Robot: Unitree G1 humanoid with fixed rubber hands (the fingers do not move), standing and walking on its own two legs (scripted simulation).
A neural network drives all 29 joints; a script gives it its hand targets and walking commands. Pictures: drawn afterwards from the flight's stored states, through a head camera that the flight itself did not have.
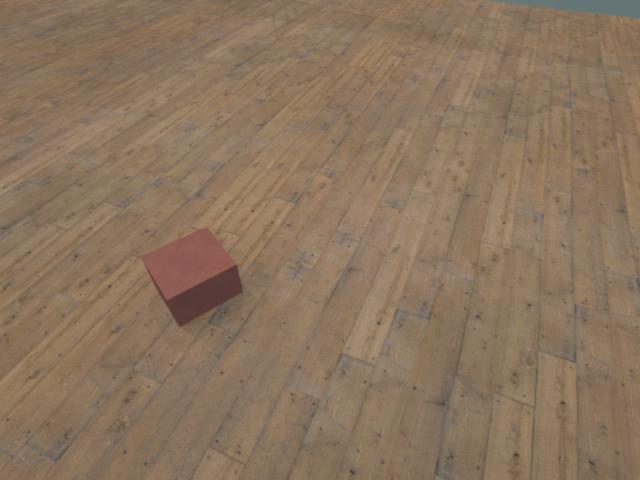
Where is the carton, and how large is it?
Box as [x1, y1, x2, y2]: [141, 227, 242, 326]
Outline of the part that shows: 206,227 141,256 157,289 179,326 242,291 236,264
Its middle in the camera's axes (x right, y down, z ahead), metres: -0.49 +0.12 +1.50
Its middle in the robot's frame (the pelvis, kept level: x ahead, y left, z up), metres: +1.01 +0.48 -0.70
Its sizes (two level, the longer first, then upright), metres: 0.266 0.248 0.168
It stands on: the floor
